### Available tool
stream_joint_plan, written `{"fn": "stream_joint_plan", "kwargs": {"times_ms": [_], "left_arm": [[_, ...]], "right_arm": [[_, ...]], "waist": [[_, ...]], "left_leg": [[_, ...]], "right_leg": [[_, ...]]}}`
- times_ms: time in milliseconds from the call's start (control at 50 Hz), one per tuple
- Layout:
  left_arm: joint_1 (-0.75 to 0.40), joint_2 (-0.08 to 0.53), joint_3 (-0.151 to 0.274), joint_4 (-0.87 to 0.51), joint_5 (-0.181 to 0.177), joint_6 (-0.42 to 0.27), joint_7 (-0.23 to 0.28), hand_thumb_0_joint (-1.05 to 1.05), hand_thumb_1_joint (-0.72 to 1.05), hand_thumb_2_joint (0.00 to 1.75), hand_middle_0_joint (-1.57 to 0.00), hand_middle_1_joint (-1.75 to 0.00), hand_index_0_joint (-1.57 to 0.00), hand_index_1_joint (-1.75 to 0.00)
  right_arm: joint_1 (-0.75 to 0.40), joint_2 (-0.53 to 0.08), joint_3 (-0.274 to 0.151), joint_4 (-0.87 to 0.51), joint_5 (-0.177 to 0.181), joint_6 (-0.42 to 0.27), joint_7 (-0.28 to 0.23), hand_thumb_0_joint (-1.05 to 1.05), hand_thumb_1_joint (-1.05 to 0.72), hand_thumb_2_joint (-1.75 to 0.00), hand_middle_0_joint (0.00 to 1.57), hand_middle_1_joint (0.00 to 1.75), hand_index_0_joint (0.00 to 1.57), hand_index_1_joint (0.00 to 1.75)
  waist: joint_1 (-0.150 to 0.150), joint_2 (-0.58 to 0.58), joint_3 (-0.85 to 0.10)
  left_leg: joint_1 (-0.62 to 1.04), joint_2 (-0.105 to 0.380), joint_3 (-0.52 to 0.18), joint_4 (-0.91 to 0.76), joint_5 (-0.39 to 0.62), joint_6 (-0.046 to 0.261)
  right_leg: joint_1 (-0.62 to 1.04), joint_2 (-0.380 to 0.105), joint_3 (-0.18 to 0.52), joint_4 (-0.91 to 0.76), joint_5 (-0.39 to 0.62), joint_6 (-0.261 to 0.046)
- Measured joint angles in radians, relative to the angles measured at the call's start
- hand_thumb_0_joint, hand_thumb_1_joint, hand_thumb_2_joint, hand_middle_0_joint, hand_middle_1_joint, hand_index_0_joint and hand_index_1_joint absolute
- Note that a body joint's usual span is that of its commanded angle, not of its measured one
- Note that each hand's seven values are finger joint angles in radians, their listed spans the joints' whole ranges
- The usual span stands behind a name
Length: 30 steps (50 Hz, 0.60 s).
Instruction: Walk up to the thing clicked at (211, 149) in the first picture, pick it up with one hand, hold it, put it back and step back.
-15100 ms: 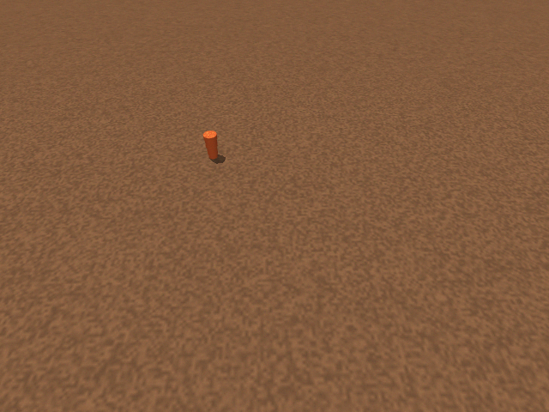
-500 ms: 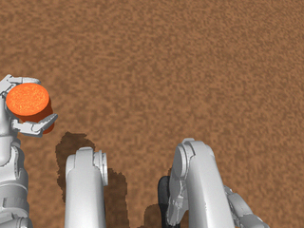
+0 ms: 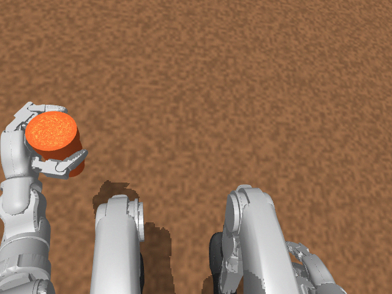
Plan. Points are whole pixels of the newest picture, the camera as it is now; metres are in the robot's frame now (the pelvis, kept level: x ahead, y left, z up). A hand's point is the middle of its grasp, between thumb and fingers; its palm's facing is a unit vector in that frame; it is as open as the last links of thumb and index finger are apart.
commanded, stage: settle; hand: left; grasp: from the side
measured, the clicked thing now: (63, 150) +0.41 +0.24 -0.08
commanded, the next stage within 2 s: lift in 0.32 s
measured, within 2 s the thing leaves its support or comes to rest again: neither
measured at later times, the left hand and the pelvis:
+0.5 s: hand (59, 137) +0.42 +0.23 -0.03, palm faces +0.18 -0.98 -0.05, open 10.1 cm; pelvis +0.00 +0.00 +0.01, yaw +1 degrees
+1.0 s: hand (42, 129) +0.40 +0.22 +0.06, palm faces +0.15 -0.99 -0.05, open 10.1 cm; pelvis +0.01 +0.00 +0.08, yaw +1 degrees
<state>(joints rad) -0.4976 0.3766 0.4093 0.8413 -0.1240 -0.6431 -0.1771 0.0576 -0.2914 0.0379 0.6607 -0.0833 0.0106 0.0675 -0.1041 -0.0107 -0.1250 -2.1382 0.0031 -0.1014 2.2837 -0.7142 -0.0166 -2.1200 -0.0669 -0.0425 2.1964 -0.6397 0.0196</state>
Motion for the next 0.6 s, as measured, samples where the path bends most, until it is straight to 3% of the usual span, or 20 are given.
{"fn": "stream_joint_plan", "kwargs": {"times_ms": [420, 600], "left_arm": [[-0.030, -0.012, -0.003, 0.030, 0.008, 0.005, 0.009, 0.02, -0.33, 1.03, -0.82, -0.95, -0.69, -0.97], [-0.006, -0.026, -0.013, -0.002, -0.006, 0.014, -0.003, 0.02, -0.33, 1.03, -0.82, -0.95, -0.69, -0.97]], "right_arm": [[0.025, 0.007, -0.007, 0.016, 0.004, -0.004, -0.003, 0.01, -0.91, -0.90, 0.20, 0.30, 0.20, 0.30], [0.031, 0.007, -0.010, 0.008, 0.015, -0.007, -0.007, 0.01, -0.92, -0.90, 0.20, 0.30, 0.20, 0.30]], "waist": [[0.002, 0.009, -0.012], [0.001, 0.011, -0.018]], "left_leg": [[0.030, -0.001, 0.014, -0.041, 0.008, -0.001], [0.048, 0.001, 0.016, -0.061, 0.007, -0.002]], "right_leg": [[0.024, -0.002, 0.010, -0.030, 0.002, -0.002], [0.038, -0.001, 0.010, -0.046, 0.000, -0.004]]}}
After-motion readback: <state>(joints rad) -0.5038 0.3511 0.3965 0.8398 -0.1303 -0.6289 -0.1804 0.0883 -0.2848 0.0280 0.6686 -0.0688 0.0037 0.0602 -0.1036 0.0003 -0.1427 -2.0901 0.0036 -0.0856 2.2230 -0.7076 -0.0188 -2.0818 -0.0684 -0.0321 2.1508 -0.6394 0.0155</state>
